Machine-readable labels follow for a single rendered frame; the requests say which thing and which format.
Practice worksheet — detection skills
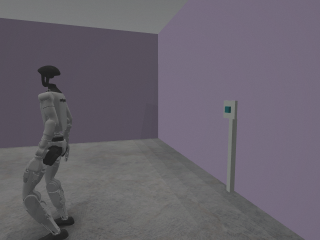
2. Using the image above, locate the right robot hand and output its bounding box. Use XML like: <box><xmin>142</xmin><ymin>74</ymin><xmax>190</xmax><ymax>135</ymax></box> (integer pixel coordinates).
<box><xmin>60</xmin><ymin>143</ymin><xmax>70</xmax><ymax>162</ymax></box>

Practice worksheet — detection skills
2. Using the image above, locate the robot right upper arm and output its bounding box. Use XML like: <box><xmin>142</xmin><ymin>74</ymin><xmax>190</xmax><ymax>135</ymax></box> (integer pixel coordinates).
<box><xmin>65</xmin><ymin>98</ymin><xmax>73</xmax><ymax>124</ymax></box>

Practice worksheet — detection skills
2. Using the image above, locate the robot right forearm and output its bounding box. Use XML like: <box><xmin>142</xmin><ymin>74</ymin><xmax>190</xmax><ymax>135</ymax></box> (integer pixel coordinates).
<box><xmin>62</xmin><ymin>121</ymin><xmax>72</xmax><ymax>144</ymax></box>

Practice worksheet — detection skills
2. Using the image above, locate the panel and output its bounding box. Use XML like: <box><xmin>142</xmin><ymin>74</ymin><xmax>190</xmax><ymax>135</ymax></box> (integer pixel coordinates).
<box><xmin>223</xmin><ymin>100</ymin><xmax>238</xmax><ymax>193</ymax></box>

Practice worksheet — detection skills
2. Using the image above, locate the button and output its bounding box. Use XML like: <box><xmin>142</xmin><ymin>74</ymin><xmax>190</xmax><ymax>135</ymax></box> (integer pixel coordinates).
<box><xmin>225</xmin><ymin>106</ymin><xmax>231</xmax><ymax>113</ymax></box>

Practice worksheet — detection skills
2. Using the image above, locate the left robot thigh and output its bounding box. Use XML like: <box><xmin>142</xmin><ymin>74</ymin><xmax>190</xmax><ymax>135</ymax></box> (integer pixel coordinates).
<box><xmin>22</xmin><ymin>147</ymin><xmax>59</xmax><ymax>202</ymax></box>

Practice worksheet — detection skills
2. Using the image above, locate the robot left upper arm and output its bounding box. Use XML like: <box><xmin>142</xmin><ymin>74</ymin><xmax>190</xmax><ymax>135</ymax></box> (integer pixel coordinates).
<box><xmin>38</xmin><ymin>92</ymin><xmax>59</xmax><ymax>129</ymax></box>

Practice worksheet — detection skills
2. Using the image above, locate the left robot hand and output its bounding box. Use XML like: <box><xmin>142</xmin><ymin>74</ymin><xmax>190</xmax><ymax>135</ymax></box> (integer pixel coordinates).
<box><xmin>23</xmin><ymin>157</ymin><xmax>43</xmax><ymax>185</ymax></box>

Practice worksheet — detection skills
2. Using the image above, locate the humanoid robot head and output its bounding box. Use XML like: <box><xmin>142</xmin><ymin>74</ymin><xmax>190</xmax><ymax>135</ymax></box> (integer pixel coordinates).
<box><xmin>37</xmin><ymin>65</ymin><xmax>62</xmax><ymax>93</ymax></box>

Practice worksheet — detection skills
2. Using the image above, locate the robot left forearm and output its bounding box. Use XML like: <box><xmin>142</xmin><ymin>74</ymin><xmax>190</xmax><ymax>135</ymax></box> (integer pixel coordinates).
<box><xmin>34</xmin><ymin>120</ymin><xmax>56</xmax><ymax>159</ymax></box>

